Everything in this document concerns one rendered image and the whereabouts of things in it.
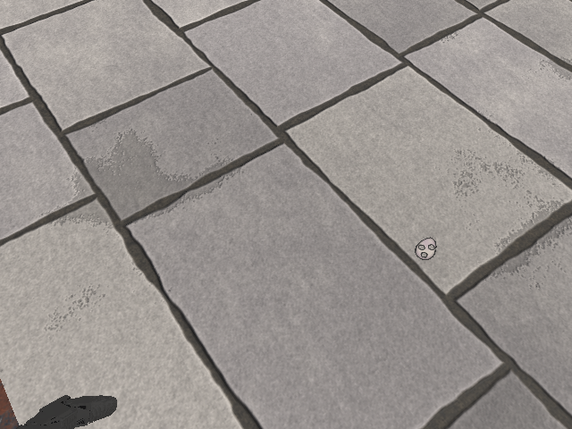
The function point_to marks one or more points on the robot left hand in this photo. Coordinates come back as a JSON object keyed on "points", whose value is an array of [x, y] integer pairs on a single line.
{"points": [[67, 413]]}

